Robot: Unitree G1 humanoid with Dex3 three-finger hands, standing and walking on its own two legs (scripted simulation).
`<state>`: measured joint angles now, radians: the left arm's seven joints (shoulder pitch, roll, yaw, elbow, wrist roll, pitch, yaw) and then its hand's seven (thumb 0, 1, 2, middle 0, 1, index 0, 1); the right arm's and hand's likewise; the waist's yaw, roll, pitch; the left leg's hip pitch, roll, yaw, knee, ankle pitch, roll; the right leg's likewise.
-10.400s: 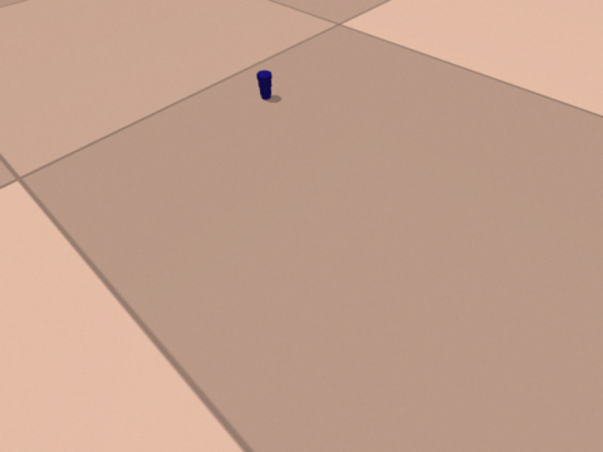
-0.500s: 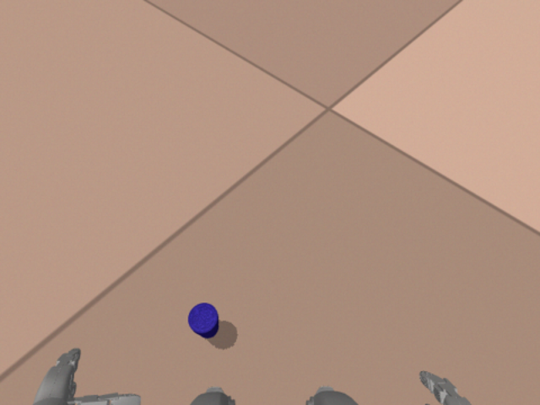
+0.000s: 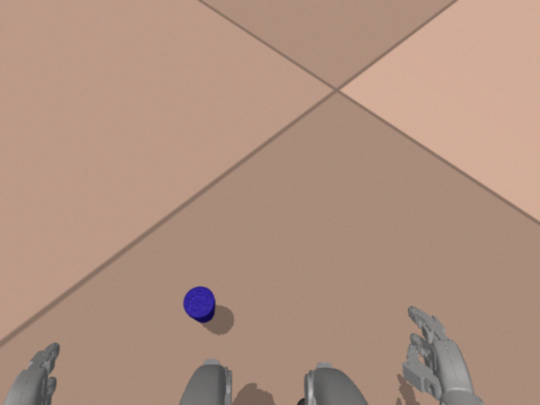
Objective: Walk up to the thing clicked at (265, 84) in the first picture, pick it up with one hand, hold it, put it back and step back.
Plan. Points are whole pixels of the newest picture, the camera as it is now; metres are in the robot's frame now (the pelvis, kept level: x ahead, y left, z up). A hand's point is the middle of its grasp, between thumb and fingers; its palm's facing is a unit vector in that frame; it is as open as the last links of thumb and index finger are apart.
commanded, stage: go down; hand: left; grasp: from the side
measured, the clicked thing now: (202, 307) +0.39 +0.18 -0.61
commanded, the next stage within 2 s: none
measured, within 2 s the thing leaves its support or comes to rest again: neither
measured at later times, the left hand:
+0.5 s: hand (87, 339) +0.24 +0.32 -0.20, palm faces +0.13 -0.97 -0.21, open 17.4 cm
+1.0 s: hand (86, 314) +0.29 +0.36 -0.25, palm faces +0.14 -0.98 -0.16, open 17.3 cm
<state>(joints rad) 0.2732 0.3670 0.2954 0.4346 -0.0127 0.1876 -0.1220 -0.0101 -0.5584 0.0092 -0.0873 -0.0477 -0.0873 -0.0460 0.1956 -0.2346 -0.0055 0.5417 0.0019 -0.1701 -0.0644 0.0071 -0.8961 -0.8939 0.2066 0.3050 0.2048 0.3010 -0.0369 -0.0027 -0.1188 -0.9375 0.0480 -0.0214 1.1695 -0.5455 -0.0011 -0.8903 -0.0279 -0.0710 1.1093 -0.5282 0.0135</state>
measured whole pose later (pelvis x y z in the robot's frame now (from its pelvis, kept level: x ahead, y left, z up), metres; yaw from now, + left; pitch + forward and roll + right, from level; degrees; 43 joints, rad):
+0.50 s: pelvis -0.04 +0.00 -0.12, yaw -2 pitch +30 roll -4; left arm -0.10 0.52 0.51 0.70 -0.11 -0.20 -0.37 -0.01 -0.56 0.07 -0.07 -0.09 -0.07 -0.09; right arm 0.12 -0.30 0.00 0.61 -0.01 -0.20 -0.04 0.01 -0.92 -0.90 0.21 0.30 0.21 0.30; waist -0.03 -0.01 -0.17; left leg -1.54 0.05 -0.04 1.68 -0.66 0.00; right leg -1.50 -0.04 -0.06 1.64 -0.65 0.00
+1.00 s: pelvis -0.07 +0.00 -0.21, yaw -4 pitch +34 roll -5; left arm -0.38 0.70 0.70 0.93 -0.16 -0.35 -0.56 -0.02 -0.50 0.08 -0.06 -0.09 -0.05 -0.09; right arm 0.12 -0.33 0.04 0.67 -0.02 -0.18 -0.04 0.01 -0.91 -0.90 0.21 0.30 0.21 0.30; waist -0.06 -0.01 -0.15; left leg -1.88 0.06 -0.08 1.98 -0.69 0.00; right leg -1.83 -0.03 -0.08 1.92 -0.67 0.00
